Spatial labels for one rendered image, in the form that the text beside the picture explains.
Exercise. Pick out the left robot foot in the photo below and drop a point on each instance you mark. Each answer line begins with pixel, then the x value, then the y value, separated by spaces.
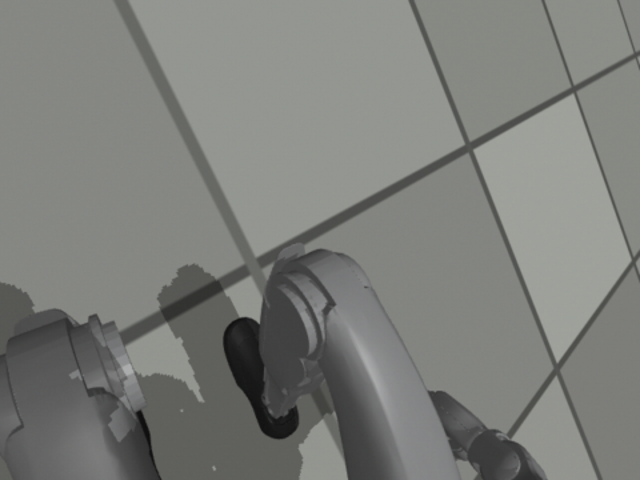
pixel 147 435

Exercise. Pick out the right robot foot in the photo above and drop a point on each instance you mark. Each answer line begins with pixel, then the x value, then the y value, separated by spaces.
pixel 241 346

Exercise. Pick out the right robot arm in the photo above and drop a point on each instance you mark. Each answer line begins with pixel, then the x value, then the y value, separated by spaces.
pixel 495 457

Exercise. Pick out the right robot hand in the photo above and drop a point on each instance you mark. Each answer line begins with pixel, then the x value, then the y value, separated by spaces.
pixel 460 425

